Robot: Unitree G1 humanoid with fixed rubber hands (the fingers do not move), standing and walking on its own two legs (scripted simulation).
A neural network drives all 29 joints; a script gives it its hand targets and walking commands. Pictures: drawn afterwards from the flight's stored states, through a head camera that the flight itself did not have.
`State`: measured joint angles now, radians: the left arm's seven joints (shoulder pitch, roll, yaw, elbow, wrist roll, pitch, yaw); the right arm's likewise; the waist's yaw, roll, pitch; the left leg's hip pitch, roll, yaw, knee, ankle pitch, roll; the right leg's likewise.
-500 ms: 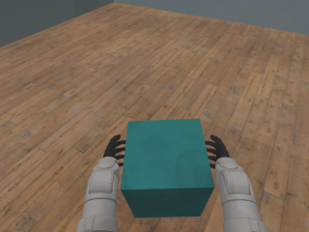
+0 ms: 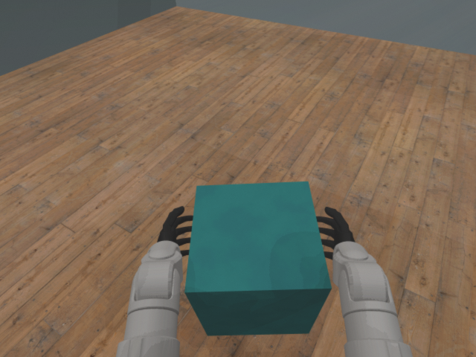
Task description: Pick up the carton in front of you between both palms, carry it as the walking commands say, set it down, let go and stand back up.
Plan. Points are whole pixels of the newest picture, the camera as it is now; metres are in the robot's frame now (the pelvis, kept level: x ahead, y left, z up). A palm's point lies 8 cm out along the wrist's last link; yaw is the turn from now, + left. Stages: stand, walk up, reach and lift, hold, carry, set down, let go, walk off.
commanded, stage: carry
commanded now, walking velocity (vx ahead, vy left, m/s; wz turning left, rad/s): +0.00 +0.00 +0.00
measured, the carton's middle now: (255, 262) +0.31 +0.00 -0.05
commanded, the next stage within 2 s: hold in 0.46 s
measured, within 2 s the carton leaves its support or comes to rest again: neither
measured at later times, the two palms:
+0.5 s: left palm (165, 255) +0.28 +0.15 +0.04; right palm (342, 256) +0.28 -0.14 +0.04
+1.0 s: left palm (155, 267) +0.26 +0.17 +0.03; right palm (323, 244) +0.31 -0.12 +0.02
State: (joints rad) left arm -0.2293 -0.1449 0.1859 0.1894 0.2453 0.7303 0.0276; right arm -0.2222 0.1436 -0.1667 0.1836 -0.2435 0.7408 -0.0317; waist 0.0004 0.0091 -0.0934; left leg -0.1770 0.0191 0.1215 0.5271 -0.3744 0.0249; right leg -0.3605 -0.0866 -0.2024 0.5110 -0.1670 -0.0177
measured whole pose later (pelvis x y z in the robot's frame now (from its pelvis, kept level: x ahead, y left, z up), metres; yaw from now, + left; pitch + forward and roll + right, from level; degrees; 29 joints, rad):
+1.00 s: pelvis -0.04 -0.04 +0.00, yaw +10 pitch -6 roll +0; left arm -0.57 -0.18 0.52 0.59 0.44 0.51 -0.05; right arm -0.54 0.21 -0.46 0.49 -0.41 0.59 -0.01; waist 0.00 0.05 0.13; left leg -0.17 -0.01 -0.07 0.60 -0.33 0.01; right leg -0.28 0.03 0.01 0.54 -0.17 -0.01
